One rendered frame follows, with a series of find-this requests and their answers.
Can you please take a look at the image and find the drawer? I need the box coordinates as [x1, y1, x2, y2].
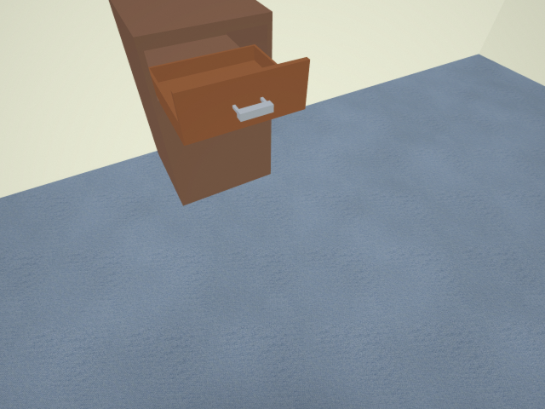
[148, 44, 310, 146]

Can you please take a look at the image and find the cabinet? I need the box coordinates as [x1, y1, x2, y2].
[109, 0, 273, 206]

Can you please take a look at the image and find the handle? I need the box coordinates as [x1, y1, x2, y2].
[232, 97, 274, 122]

